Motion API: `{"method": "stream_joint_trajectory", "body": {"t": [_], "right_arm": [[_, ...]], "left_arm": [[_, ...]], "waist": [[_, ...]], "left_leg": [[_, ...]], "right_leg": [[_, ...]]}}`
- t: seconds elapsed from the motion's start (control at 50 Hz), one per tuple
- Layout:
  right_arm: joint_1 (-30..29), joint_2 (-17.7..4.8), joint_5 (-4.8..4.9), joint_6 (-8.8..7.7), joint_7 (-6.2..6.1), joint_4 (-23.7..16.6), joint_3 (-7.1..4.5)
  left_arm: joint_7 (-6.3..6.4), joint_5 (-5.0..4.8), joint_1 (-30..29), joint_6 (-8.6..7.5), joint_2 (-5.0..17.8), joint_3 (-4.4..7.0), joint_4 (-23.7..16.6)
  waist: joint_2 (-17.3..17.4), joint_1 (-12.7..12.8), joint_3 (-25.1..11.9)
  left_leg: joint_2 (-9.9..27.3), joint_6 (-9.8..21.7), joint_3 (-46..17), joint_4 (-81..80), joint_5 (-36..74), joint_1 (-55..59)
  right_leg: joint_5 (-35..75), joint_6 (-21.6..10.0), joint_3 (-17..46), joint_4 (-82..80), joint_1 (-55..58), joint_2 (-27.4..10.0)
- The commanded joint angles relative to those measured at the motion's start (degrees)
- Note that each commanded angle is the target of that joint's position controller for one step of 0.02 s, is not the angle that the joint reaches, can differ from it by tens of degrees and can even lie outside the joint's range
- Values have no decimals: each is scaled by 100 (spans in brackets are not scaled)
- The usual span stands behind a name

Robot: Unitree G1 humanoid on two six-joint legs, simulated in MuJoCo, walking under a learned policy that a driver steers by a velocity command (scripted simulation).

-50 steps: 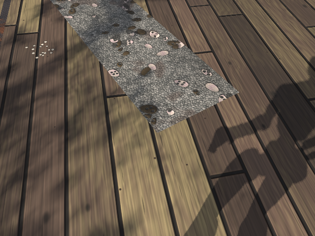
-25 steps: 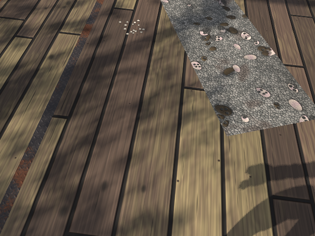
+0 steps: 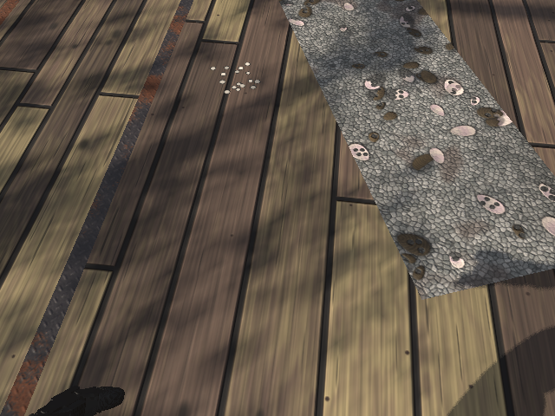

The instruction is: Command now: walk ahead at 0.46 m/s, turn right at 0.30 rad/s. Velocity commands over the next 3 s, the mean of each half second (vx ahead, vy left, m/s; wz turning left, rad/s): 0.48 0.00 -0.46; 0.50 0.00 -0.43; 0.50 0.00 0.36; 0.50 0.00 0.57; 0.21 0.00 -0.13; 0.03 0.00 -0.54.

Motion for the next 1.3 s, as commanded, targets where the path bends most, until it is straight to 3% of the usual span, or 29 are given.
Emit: {"method": "stream_joint_trajectory", "body": {"t": [0.02,0.04,0.08,0.1,0.14,0.2,0.26,0.32,0.38,0.42,0.44,0.46,0.48,0.5,0.52,0.56,0.64,0.76,0.86,0.9,0.94,0.96,0.98,1.0,1.02,1.06,1.14,1.2,1.3], "right_arm": [[-59,-645,50,-355,55,-712,-34],[-620,-766,189,-473,124,-845,-66],[-991,-676,-17,-602,129,-915,-58],[-913,-635,-67,-588,141,-927,-67],[-772,-499,-102,-513,149,-904,-37],[-1246,-296,-143,-451,123,-1068,52],[-2020,-99,-102,-513,162,-1211,129],[-2375,-246,16,-557,214,-1283,65],[-2197,-495,54,-582,221,-1247,-68],[-1337,-719,20,-616,171,-1071,-224],[-484,-1001,-74,-605,115,-1022,-309],[-110,-1425,-149,-523,132,-859,-400],[-93,-982,-34,-489,177,-842,-342],[-386,-574,-20,-471,156,-905,-239],[-661,-450,-52,-444,155,-887,-188],[-918,-277,-108,-443,154,-775,-127],[-930,-399,-25,-537,159,-530,-204],[-877,-725,-2,-463,120,-242,-290],[-347,-931,158,-336,161,130,-332],[-292,-1061,229,-258,156,259,-342],[-343,-1011,255,-196,127,350,-259],[-326,-680,99,-239,126,210,-100],[368,-8,60,-335,196,88,111],[-180,-708,237,-409,210,175,-71],[-628,-838,358,-428,215,-38,-139],[-799,-658,179,-378,156,-26,-136],[-415,-253,195,-78,138,125,-107],[-801,-183,160,-43,129,-24,-101],[-1688,12,122,-105,316,-337,8]], "left_arm": [[54,-121,1969,0,1031,347,99],[110,-58,1653,43,919,311,26],[160,48,1255,95,813,270,-114],[186,97,1154,100,739,231,-175],[237,44,1067,106,721,231,-186],[326,-19,1175,105,891,277,-100],[390,-60,1467,169,976,312,34],[428,-121,1813,239,995,326,160],[448,-103,1778,303,968,345,168],[414,-50,1660,333,785,293,101],[379,72,1672,326,432,162,-46],[372,-44,2568,265,-68,9,-162],[388,-170,2621,259,502,85,-73],[395,-179,1983,291,875,193,-107],[405,-100,1568,319,895,215,-196],[356,-45,1300,350,737,242,-322],[302,-34,1113,471,345,159,-450],[127,-22,275,372,221,73,-648],[16,-24,-463,306,201,32,-959],[15,30,-350,291,360,104,-1002],[98,62,1099,291,812,357,-595],[212,117,2142,335,1293,502,-382],[247,160,2112,324,1666,503,-398],[233,146,2103,280,1129,386,-448],[228,122,1817,238,931,307,-349],[193,112,1198,160,553,212,-275],[195,166,842,-74,401,228,-89],[271,214,927,-109,474,271,114],[361,151,1164,-34,734,341,327]], "waist": [[-1114,934,-1695],[-815,927,-888],[-101,639,-292],[-220,455,-272],[-432,286,-211],[-419,346,71],[-464,645,89],[-539,755,-4],[-711,552,-79],[-680,59,-553],[-190,-292,-1453],[1606,95,-2162],[1473,26,-1987],[760,-135,-1164],[347,-80,-664],[452,144,-154],[456,249,64],[209,20,204],[152,-126,414],[293,128,246],[309,996,-638],[-233,1374,-1469],[-1489,815,-2338],[-754,1210,-2240],[-771,1082,-1270],[-565,657,-513],[-519,240,-154],[-435,299,128],[-281,635,423]], "left_leg": [[-96,-156,-444,3814,-101,-4102],[155,-102,-339,3738,399,-4366],[478,-118,-196,3033,1015,-4058],[560,-168,-201,2828,1169,-3766],[589,-336,-84,2424,1184,-3582],[495,-566,142,1375,1779,-3469],[189,-625,221,-40,3073,-2796],[22,-582,54,-674,3424,-2398],[79,-342,-125,-960,2829,-2166],[184,-6,-23,-1277,2631,-850],[1085,370,-839,-1109,2196,614],[2434,1297,-3409,-1492,1365,2420],[2612,1371,-4334,-1888,49,2230],[2297,1106,-3360,-2015,30,1520],[2021,931,-2475,-2065,812,802],[1593,815,-1433,-2364,1870,-119],[1562,963,-535,-2825,2605,-502],[1443,823,617,-2916,3281,-232],[1682,762,817,-2762,3700,346],[1755,721,800,-2233,5226,570],[1407,468,1069,-509,6243,21],[1086,234,1089,1287,4230,-1420],[37,-89,550,3179,-501,-3332],[139,-70,-347,3735,-574,-3718],[387,-40,-216,3680,-91,-4095],[781,-112,-68,3098,766,-3781],[927,-285,-159,2828,1494,-3236],[900,-363,-270,2133,2254,-3669],[786,-224,219,534,3250,-3611]], "right_leg": [[-1848,-1540,4636,-1440,4915,-2163],[-1446,-1361,3801,-1539,4190,-1986],[-237,-1223,2961,-1710,2965,-1553],[144,-1225,2740,-1840,2601,-1397],[594,-1304,2461,-1997,2151,-1264],[990,-1209,1964,-2115,1443,-1021],[816,-866,1661,-1937,1059,-686],[415,-718,2060,-1682,1339,-852],[463,-518,2539,-1139,1948,-1108],[1062,-268,2379,-109,1830,-769],[283,-87,2020,1420,1218,-430],[-2666,279,1299,3342,-772,400],[-2667,348,1345,4216,-1565,-71],[-2077,389,1288,4417,-1732,-306],[-1636,429,1091,4294,-1593,-502],[-1231,454,1041,3852,-1262,-781],[-929,522,843,3218,-1232,-922],[647,481,544,1426,-1124,-889],[240,164,271,430,-858,-635],[-354,-48,67,144,-307,-382],[122,-357,-139,-345,1950,-110],[570,-691,1082,-43,3908,-1199],[-334,-1571,3876,-626,5256,-2706],[-643,-1436,4017,-1073,4833,-2671],[-311,-1172,2956,-1198,4121,-2448],[304,-886,1847,-1540,2854,-1951],[778,-855,831,-2289,1882,-1790],[1011,-754,227,-2443,1962,-1699],[1084,-591,-486,-2534,2305,-1708]]}}
Next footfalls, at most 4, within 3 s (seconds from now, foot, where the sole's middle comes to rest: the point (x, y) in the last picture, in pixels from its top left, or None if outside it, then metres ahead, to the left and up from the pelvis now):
0.44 left None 0.45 0.08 -0.76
0.94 right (387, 352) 0.59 -0.28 -0.76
1.48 left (326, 232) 0.96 -0.17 -0.76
1.98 right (387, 164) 1.22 -0.39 -0.76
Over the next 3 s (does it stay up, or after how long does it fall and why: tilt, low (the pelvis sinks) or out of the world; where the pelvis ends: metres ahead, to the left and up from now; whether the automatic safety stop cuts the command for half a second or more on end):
stays up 1.21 -0.32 0.02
